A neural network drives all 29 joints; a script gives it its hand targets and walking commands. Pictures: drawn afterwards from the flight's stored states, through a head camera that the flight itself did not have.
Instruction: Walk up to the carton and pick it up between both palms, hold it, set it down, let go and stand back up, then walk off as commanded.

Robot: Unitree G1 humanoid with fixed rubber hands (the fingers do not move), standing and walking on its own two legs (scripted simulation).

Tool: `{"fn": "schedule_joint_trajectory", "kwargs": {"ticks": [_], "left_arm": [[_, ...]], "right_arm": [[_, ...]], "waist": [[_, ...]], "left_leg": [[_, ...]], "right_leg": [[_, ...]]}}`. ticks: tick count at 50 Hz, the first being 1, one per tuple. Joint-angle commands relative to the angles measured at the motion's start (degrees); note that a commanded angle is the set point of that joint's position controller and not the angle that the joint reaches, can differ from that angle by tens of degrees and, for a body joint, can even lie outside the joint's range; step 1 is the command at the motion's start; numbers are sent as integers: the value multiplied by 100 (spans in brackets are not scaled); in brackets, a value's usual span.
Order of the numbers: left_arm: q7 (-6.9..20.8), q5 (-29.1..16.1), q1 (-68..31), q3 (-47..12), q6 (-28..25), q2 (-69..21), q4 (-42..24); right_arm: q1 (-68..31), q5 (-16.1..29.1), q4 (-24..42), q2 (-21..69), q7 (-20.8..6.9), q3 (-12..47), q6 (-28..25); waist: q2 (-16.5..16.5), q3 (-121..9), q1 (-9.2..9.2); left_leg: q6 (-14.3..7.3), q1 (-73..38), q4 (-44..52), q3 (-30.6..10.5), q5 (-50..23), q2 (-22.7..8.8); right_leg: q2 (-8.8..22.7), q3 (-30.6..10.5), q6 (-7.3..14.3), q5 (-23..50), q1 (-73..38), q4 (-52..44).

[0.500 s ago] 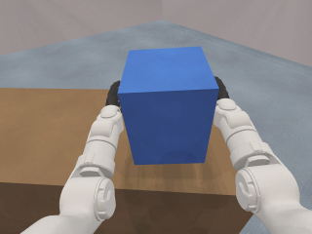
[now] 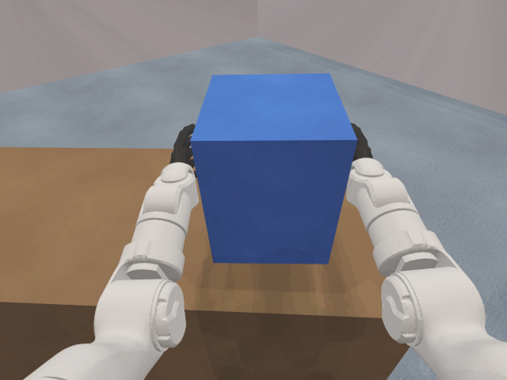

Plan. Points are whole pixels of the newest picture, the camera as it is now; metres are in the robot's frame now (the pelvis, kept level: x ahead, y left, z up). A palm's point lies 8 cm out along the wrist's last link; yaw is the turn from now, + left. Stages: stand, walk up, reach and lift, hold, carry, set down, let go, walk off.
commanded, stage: reach and lift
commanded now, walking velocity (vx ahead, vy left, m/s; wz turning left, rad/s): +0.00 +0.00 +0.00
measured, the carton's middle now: (270, 169) +0.42 +0.03 +0.16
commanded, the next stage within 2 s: hold in 0.04 s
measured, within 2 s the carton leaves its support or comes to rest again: neither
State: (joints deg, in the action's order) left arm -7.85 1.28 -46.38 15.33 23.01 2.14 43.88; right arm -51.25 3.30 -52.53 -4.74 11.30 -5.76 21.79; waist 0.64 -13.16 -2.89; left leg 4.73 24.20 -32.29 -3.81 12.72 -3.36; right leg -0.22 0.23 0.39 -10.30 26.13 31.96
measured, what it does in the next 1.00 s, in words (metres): stands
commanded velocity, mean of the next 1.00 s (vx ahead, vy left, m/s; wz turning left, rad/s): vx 0.00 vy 0.00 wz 0.00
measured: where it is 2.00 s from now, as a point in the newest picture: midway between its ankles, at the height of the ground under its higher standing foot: outside the picture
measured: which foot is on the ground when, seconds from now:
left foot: down 0.00-1.00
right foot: down 0.00-1.00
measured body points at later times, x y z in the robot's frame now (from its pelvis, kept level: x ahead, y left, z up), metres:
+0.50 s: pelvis +0.00 +0.00 +0.00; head -0.07 -0.01 +0.44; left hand +0.39 +0.17 +0.20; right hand +0.41 -0.12 +0.20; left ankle +0.04 +0.17 -0.73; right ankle +0.06 -0.12 -0.73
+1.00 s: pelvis -0.01 +0.00 +0.00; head -0.08 -0.01 +0.44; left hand +0.39 +0.17 +0.20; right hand +0.41 -0.12 +0.20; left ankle +0.04 +0.17 -0.73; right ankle +0.06 -0.12 -0.73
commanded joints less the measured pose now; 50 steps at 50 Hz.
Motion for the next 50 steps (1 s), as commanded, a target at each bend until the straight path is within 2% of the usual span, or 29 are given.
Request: {"fn": "schedule_joint_trajectory", "kwargs": {"ticks": [1,2,6,7,9,11,13,17,19,20,21,22,24,25,27,28,29,31,32,34,35,37,39,40,41,43,46,47,50], "left_arm": [[1092,-704,-5694,-1982,-208,-3784,-1553],[1084,-695,-5946,-1962,-228,-3719,-1934],[964,-926,-6234,-2261,-172,-3895,-2195],[973,-824,-5902,-2171,-103,-3810,-2166],[1017,-887,-5978,-2158,-57,-3708,-2004],[968,-790,-6048,-2182,-17,-3786,-2398],[944,-894,-6021,-2240,61,-3940,-2479],[899,-873,-6592,-2228,83,-3941,-2349],[880,-908,-5891,-2341,230,-4183,-2456],[951,-911,-5704,-2172,254,-3900,-2302],[940,-994,-6084,-2470,258,-4089,-2293],[912,-979,-6115,-2444,269,-4124,-2421],[879,-995,-6334,-2408,244,-4082,-2698],[820,-1031,-6246,-2577,273,-4185,-2930],[866,-797,-6222,-2200,376,-3892,-2225],[914,-991,-6265,-2300,372,-4013,-2241],[913,-925,-5680,-2361,477,-4142,-2230],[898,-809,-5868,-2144,445,-4011,-2290],[899,-797,-5726,-2277,475,-3966,-2241],[848,-982,-6295,-2377,417,-4078,-2734],[882,-985,-5969,-2412,486,-4192,-2228],[898,-984,-5902,-2365,512,-4086,-2489],[880,-1036,-6242,-2399,473,-4150,-2366],[890,-944,-5999,-2240,491,-4105,-2037],[882,-917,-6054,-2393,517,-4148,-2282],[871,-847,-6307,-2126,536,-4021,-2245],[905,-1024,-6374,-2248,448,-4057,-2403],[895,-1102,-6425,-2552,458,-4219,-2404],[862,-1084,-5921,-2535,517,-4160,-2708]], "right_arm": [[-5777,1028,2644,4754,-567,1523,-282],[-6015,1121,2865,5068,-558,1718,-312],[-6102,1234,2846,4915,-632,1711,-229],[-5438,1262,2494,4911,-588,1674,-124],[-6003,1190,2968,4986,-515,1766,-125],[-5606,1364,2633,4919,-546,1783,-59],[-6378,1599,3468,5049,-531,2017,-109],[-5829,1236,2306,4915,-627,1535,58],[-5905,1400,2905,4758,-607,1689,1],[-5972,1445,3058,4826,-545,1844,54],[-6082,1359,3003,4695,-576,1719,47],[-5931,1446,2847,4779,-579,1673,102],[-6386,1590,3302,5095,-620,1909,30],[-6345,1615,3421,5071,-590,1973,50],[-6081,1336,2505,4844,-629,1607,203],[-6254,1336,2839,4810,-598,1575,179],[-6006,1408,3091,4708,-591,1685,153],[-6438,1507,3246,4870,-603,1883,179],[-6197,1423,3054,4763,-568,1811,198],[-6096,1558,3019,4929,-634,1806,215],[-6354,1454,3185,4665,-596,1675,175],[-6216,1554,3214,4886,-579,1833,205],[-6195,1392,2799,4597,-623,1529,239],[-6393,1402,2921,4759,-643,1636,236],[-6058,1330,2732,4702,-637,1545,260],[-6382,1417,2775,4787,-682,1586,263],[-6305,1297,2922,4854,-652,1470,242],[-6523,1297,3150,4772,-629,1433,147],[-6150,1575,3421,4751,-581,1896,230]], "waist": [[-223,-2340,813],[-258,-2735,568],[-55,-2961,593],[50,-2795,746],[-307,-2927,669],[56,-2714,650],[-174,-3154,483],[139,-2502,701],[69,-2748,683],[-316,-2733,656],[37,-2824,831],[214,-2663,772],[-31,-3063,512],[61,-3074,586],[-19,-2141,600],[-256,-2410,731],[-55,-2626,688],[-258,-2507,437],[-128,-2548,615],[26,-2817,608],[-14,-2496,713],[-195,-2810,562],[103,-2465,777],[-124,-2380,636],[46,-2269,773],[9,-2298,552],[-126,-2558,696],[198,-2786,843],[-73,-2918,752]], "left_leg": [[-266,-290,1035,314,-177,810],[-379,-405,917,369,-364,856],[-289,-357,1061,311,-338,797],[-261,-416,1000,336,-411,867],[-373,-394,947,377,-186,855],[-263,-521,924,343,-520,836],[-386,-473,877,260,-674,853],[-272,-425,1041,330,118,801],[-248,-823,1004,284,-700,755],[-366,-656,927,312,-651,798],[-261,-680,1024,295,-316,787],[-294,-522,996,272,-257,843],[-380,-691,945,307,-540,832],[-347,-764,913,284,-656,822],[-359,-591,1064,322,-60,744],[-386,-497,1035,294,-37,783],[-367,-635,993,279,-307,766],[-469,-529,1042,318,-317,822],[-393,-585,1015,283,-336,791],[-351,-740,991,251,-308,793],[-411,-578,1016,292,-98,833],[-399,-628,941,295,-439,768],[-384,-551,1073,233,11,805],[-433,-594,1061,319,-37,791],[-366,-653,1067,296,24,808],[-431,-491,1069,345,167,829],[-445,-481,1037,326,71,844],[-312,-544,1037,298,16,825],[-385,-731,875,273,-578,829]], "right_leg": [[-151,-270,-329,679,-3138,-1127],[-117,-263,-388,596,-3272,-1107],[-239,-170,-310,675,-3225,-1085],[-166,-226,-371,869,-3348,-1100],[-162,-271,-419,558,-3192,-1153],[-196,-258,-383,802,-3227,-1105],[-257,-250,-398,863,-3353,-1080],[-235,-161,-250,-308,-2661,-1218],[-335,-93,-281,723,-2943,-1212],[-262,-209,-372,843,-3148,-1196],[-279,-163,-322,445,-2948,-1245],[-230,-213,-298,263,-2870,-1236],[-306,-113,-311,407,-2908,-1211],[-322,-91,-308,531,-2969,-1190],[-282,-110,-285,-213,-2506,-1317],[-269,-170,-294,-216,-2626,-1330],[-271,-171,-278,244,-2824,-1261],[-328,-149,-314,274,-2810,-1252],[-296,-119,-288,322,-2842,-1261],[-359,-60,-279,22,-2668,-1248],[-283,-122,-291,-200,-2569,-1353],[-312,-157,-321,233,-2837,-1249],[-284,-147,-246,-291,-2433,-1318],[-321,-32,-299,-396,-2392,-1339],[-317,-84,-255,-398,-2407,-1387],[-307,-79,-272,-809,-2375,-1351],[-274,-112,-267,-408,-2579,-1348],[-269,-97,-253,-206,-2604,-1278],[-330,-151,-309,699,-3009,-1210]]}}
